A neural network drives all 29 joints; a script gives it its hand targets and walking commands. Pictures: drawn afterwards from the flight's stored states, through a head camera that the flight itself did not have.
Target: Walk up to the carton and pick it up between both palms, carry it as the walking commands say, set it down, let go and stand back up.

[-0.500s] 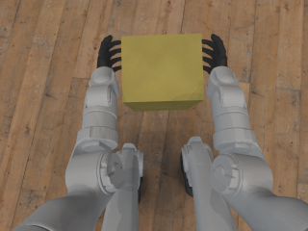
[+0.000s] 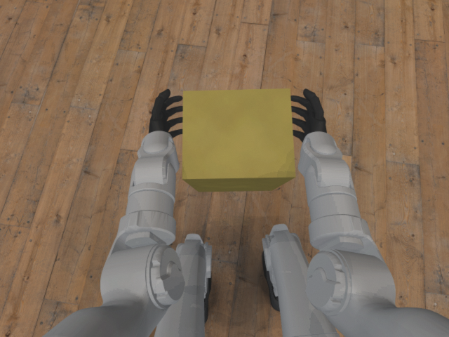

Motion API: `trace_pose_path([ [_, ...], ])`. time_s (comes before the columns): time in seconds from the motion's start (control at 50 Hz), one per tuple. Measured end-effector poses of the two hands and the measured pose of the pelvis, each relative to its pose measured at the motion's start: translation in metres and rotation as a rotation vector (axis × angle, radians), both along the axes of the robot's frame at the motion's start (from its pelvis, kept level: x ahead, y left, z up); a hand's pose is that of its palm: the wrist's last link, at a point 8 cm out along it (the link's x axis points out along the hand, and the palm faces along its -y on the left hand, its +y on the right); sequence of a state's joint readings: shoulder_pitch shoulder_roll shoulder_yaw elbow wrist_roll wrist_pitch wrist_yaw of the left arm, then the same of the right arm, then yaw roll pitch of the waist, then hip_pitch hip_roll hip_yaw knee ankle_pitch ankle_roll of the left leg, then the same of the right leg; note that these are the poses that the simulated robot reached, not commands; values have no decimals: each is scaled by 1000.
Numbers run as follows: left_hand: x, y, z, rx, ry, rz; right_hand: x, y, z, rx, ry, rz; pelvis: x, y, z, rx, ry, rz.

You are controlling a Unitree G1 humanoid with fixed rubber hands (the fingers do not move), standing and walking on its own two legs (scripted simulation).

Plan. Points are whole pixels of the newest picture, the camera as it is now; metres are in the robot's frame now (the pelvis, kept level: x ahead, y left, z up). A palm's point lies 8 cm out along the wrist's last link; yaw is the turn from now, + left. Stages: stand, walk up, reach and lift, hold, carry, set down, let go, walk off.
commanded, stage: reach and lift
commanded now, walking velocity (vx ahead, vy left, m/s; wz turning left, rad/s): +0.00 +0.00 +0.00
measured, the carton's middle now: (235, 150) +0.44 -0.01 -0.12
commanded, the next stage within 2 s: none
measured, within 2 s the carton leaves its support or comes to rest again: neither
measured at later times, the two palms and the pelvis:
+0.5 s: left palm (149, 127) +0.43 +0.12 +0.03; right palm (329, 126) +0.41 -0.15 +0.03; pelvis +0.02 +0.00 +0.07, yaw +0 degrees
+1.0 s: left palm (130, 119) +0.40 +0.12 +0.11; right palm (353, 118) +0.39 -0.14 +0.11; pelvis +0.04 +0.00 +0.13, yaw +0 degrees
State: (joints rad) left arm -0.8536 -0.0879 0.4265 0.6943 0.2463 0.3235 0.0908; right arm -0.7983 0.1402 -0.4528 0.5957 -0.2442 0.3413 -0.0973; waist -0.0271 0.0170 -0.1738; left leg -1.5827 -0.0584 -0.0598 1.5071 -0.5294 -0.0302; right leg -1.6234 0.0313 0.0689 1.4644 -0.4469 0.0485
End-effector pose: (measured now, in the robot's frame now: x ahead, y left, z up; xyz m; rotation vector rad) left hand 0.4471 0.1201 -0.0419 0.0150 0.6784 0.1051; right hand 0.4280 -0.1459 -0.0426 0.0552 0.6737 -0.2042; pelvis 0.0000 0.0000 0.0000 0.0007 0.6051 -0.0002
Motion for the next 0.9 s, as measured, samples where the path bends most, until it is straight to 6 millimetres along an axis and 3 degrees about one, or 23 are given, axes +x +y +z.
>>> trace_pose_path([
  [0.9,-39,0,135,2,2,16,-37,1,135,-6,3,6,36,-4,123,0,-239,-5],
])
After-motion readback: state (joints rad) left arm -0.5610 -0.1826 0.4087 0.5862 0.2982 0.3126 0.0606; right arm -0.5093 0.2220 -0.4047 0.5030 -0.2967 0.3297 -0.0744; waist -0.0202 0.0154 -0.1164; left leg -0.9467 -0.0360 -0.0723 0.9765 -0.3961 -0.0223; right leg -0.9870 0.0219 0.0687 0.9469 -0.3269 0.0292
